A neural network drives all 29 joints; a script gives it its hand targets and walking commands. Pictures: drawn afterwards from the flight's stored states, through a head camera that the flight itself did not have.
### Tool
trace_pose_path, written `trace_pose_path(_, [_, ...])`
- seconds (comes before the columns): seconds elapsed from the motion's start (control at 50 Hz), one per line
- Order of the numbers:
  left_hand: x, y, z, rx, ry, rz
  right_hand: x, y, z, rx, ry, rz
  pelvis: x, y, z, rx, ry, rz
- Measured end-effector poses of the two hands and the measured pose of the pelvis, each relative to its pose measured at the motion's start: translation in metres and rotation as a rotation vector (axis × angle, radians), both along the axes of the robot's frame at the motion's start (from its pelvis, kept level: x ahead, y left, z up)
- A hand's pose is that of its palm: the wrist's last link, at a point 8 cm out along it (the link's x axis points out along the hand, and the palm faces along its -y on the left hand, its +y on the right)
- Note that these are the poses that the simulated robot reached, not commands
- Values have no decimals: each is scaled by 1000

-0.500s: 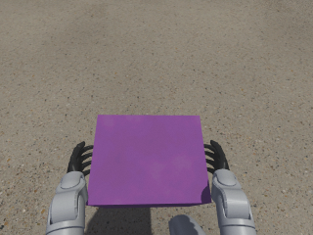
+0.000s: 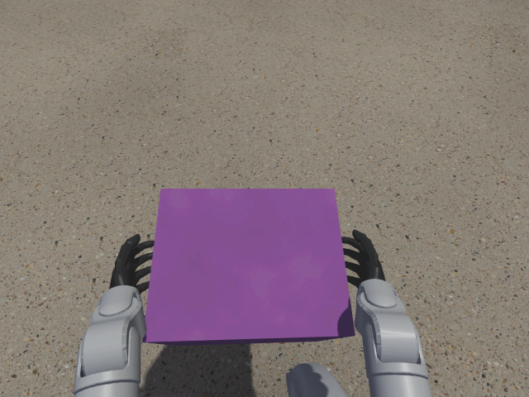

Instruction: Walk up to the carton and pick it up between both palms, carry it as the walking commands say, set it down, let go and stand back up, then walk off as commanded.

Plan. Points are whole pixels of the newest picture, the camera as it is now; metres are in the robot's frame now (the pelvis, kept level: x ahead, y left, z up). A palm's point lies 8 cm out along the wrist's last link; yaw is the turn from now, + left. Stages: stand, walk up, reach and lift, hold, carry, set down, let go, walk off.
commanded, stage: carry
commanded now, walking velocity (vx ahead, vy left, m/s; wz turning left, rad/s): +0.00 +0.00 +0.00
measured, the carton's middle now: (248, 274) +0.34 +0.02 -0.09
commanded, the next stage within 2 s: none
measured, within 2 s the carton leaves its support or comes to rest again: neither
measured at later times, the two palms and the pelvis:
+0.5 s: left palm (162, 117) +0.64 +0.19 +0.04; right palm (330, 103) +0.67 -0.17 +0.03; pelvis +0.38 -0.02 +0.01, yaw +2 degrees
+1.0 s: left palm (197, 31) +1.01 +0.14 +0.03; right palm (324, 35) +1.00 -0.21 +0.01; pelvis +0.72 -0.04 +0.00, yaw +1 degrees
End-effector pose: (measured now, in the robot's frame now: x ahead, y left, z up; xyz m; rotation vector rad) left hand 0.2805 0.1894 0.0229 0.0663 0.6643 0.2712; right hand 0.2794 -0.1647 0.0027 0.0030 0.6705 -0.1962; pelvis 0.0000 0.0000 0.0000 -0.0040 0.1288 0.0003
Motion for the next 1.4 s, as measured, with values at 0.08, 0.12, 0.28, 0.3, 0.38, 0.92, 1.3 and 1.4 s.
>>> trace_pose_path(0.08, [91,-30,0,0,-27,-76,62,-28,-5,7,-23,-84,80,-4,-10,11,-41,5])
trace_pose_path(0.12, [129,-41,-6,-2,-30,-89,100,-39,-8,-1,-28,-85,117,-7,-16,-4,-56,28])
trace_pose_path(0.28, [213,-29,-20,-66,52,24,242,-30,13,-88,46,73,228,-26,3,-36,-51,91])
trace_pose_path(0.3, [221,-25,-20,-75,53,57,258,-24,17,-94,48,92,241,-28,6,-36,-54,97])
trace_pose_path(0.38, [261,-9,-15,-88,45,130,316,-4,28,-91,42,126,297,-29,15,-2,-53,63])
trace_pose_path(0.92, [653,-33,0,-22,24,33,671,-33,17,-45,28,42,666,-39,8,7,-37,13])
trace_pose_path(1.3, [918,-36,-29,-100,38,177,985,-29,11,-73,48,145,961,-64,-2,36,-49,69])
trace_pose_path(1.4, [1023,-40,-6,-20,16,66,1048,-39,4,-24,23,63,1043,-54,0,16,-16,19])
